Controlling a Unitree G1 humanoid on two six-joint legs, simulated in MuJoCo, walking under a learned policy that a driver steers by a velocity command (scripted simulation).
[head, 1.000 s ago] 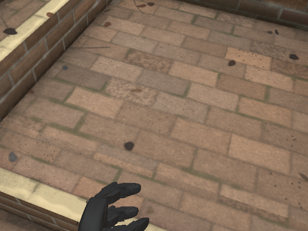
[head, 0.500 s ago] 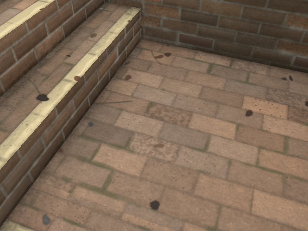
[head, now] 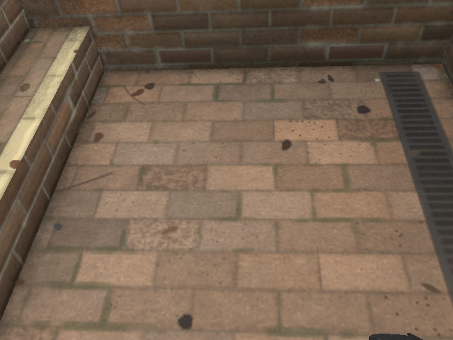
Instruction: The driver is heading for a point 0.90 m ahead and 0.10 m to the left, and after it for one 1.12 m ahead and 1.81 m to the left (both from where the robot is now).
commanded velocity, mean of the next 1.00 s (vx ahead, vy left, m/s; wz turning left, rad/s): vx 0.28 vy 0.00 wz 0.16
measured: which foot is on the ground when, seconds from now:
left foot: up 0.00-0.18, down 0.20-0.78, up 0.80-1.00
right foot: down 0.00-0.26, up 0.28-0.76, down 0.78-1.00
